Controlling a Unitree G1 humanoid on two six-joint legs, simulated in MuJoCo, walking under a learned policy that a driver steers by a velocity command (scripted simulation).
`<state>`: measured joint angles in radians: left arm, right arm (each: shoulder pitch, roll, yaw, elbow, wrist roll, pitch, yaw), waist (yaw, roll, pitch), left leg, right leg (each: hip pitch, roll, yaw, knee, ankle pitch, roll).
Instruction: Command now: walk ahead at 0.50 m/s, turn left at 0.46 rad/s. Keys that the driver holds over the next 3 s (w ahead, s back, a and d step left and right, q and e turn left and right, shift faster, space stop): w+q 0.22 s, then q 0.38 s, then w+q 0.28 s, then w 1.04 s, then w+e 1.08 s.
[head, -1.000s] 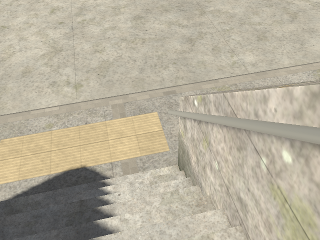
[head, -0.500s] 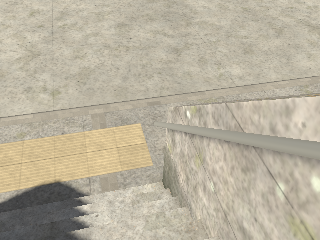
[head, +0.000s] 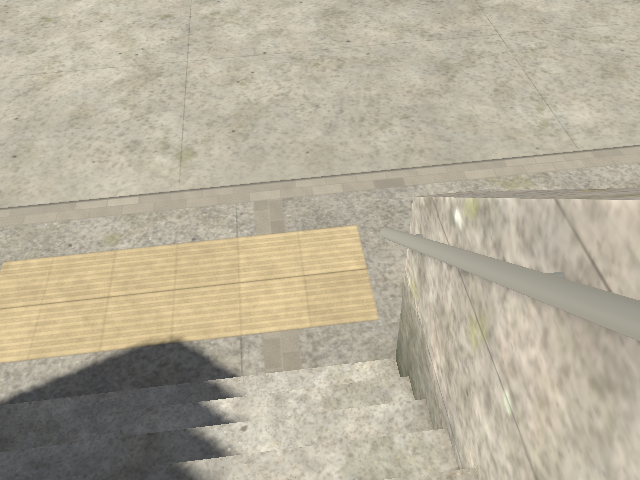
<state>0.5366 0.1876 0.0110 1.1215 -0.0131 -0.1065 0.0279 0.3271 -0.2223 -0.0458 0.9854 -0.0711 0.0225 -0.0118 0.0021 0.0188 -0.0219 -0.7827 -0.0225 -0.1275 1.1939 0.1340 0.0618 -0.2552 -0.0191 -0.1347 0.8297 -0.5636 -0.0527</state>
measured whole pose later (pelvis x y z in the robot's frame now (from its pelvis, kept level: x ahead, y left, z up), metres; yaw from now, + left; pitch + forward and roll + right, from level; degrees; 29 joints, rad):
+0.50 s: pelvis +0.17 +0.04 -0.21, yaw +18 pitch -1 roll -3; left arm 0.14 0.19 0.02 0.84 0.06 0.04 0.06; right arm 0.38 -0.16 0.01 0.95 0.00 0.00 -0.03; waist 0.01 -0.04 0.01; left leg -0.40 -0.15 -0.10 0.89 -0.45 0.13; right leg -0.95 -0.01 0.05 1.46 0.00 0.06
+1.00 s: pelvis +0.34 +0.02 -0.35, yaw +34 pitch +1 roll +3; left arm 0.25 0.24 0.05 0.73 -0.04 -0.02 -0.01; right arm 0.32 -0.23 -0.01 0.74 -0.01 0.02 0.00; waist -0.04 -0.01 -0.06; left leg -0.67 -0.26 -0.05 1.80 -0.85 0.18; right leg -0.18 0.00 0.09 0.40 -0.16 -0.07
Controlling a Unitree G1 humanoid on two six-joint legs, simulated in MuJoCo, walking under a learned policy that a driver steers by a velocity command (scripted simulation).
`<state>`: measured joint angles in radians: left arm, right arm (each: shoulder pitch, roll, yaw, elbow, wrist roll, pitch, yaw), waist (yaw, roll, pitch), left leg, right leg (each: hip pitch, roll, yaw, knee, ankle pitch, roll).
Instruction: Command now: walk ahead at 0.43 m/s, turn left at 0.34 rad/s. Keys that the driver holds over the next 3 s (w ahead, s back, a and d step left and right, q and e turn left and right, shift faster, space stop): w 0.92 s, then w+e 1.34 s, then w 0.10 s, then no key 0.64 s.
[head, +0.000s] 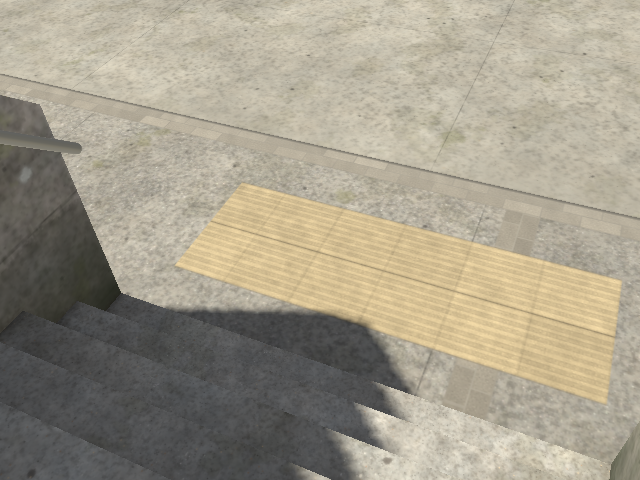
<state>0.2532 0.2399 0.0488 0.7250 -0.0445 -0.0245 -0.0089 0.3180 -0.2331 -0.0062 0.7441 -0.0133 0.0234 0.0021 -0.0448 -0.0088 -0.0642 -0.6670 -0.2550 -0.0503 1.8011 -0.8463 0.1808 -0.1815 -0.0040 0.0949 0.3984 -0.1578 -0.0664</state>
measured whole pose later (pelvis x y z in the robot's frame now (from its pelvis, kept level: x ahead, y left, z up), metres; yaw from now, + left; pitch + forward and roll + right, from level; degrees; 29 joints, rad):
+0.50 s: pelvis +0.19 +0.00 -0.08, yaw +2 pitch -2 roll +1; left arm 0.43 0.24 0.04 0.92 0.03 -0.01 0.04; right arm 0.23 -0.20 -0.01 0.94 -0.03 -0.05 0.02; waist 0.01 -0.02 -0.02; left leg -0.42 -0.04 0.04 0.98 -0.53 0.04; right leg -0.48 0.07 0.11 1.37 -0.48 -0.06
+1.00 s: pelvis +0.42 -0.01 -0.29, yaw +0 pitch -2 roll +0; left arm 0.62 0.14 -0.03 1.12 0.00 -0.08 0.01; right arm 0.11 -0.16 -0.01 0.97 -0.05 -0.01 0.00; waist 0.05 0.02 -0.02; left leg -0.82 0.02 -0.02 1.12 0.18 0.06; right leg -0.17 0.10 0.00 0.91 -0.70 -0.10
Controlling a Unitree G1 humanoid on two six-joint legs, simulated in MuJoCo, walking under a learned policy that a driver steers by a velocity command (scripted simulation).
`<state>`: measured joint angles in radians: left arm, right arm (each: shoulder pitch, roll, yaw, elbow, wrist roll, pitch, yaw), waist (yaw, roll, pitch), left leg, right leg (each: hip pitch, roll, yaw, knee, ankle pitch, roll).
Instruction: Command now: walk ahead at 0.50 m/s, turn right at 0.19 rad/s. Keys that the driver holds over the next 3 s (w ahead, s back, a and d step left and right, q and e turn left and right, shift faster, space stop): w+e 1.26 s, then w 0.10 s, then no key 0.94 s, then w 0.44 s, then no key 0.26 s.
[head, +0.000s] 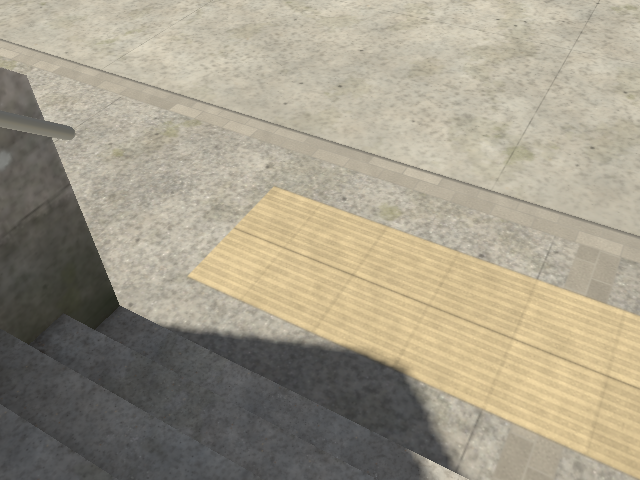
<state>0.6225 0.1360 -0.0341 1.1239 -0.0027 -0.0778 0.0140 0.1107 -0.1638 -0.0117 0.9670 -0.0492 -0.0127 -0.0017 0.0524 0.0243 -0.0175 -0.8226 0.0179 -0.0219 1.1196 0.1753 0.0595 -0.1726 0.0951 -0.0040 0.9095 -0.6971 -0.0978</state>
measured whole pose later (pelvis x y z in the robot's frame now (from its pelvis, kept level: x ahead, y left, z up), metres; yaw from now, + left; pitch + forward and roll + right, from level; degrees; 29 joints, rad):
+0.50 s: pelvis +0.27 +0.05 -0.20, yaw -13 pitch -2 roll +0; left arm 0.25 0.25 0.07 0.93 0.05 0.05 0.00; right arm 0.54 -0.22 -0.02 1.05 0.01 -0.09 -0.01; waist 0.00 -0.01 0.00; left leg -0.34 0.05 0.18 0.96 -0.59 0.06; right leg -0.80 0.03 0.10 1.18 0.25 -0.06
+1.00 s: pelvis +0.45 -0.04 -0.39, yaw -31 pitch -1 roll +3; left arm 0.51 0.15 -0.01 1.01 0.00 -0.01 0.01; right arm 0.18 -0.20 -0.02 0.87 -0.06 0.02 -0.02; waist 0.01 0.03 -0.02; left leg -0.94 0.05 -0.06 1.39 0.03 -0.05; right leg -0.34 0.15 0.09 0.89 -0.51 -0.13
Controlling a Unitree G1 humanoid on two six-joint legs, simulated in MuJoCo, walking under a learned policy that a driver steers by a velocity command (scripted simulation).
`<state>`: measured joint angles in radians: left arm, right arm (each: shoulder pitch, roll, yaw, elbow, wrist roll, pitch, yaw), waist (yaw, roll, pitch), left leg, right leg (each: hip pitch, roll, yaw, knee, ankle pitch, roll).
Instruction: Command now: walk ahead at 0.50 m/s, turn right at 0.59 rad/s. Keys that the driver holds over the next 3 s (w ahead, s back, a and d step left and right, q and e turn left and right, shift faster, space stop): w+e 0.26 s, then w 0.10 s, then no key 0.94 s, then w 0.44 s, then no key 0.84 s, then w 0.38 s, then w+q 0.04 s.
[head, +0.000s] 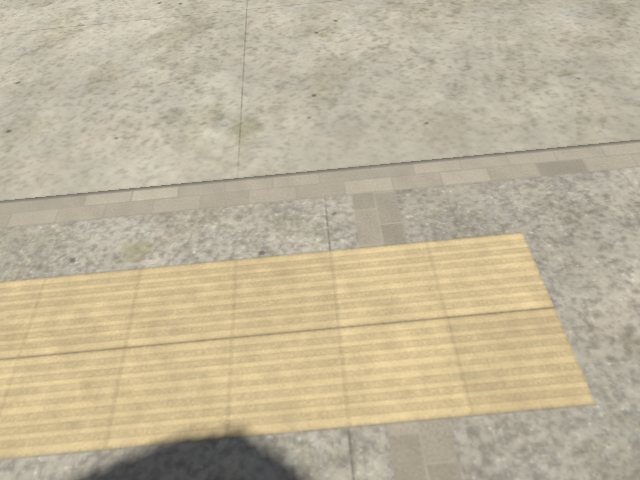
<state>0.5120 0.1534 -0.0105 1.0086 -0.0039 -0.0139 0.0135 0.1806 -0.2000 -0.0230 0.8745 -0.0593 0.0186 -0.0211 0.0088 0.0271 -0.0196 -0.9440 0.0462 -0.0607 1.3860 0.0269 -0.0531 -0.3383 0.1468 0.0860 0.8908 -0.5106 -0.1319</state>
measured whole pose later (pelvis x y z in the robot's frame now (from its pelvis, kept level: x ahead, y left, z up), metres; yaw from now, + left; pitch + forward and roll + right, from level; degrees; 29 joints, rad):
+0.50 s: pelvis +0.23 +0.05 -0.20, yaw -13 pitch -2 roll +0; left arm 0.18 0.20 0.02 0.89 0.05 0.01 0.01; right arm 0.58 -0.19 0.00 1.04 -0.01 -0.07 0.01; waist -0.01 -0.04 0.01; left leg -0.25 -0.04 0.06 0.79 -0.51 0.06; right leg -0.99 0.09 0.11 1.57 -0.16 -0.05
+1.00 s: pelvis +0.40 -0.03 -0.37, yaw -14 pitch -1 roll +3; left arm 0.31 0.17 -0.02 1.00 0.01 -0.04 0.01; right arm 0.35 -0.19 -0.01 1.01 -0.04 0.06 -0.03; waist -0.05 0.02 0.02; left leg -0.79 -0.06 -0.03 1.80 -0.44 0.02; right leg -0.33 -0.01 -0.06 0.53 -0.19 -0.09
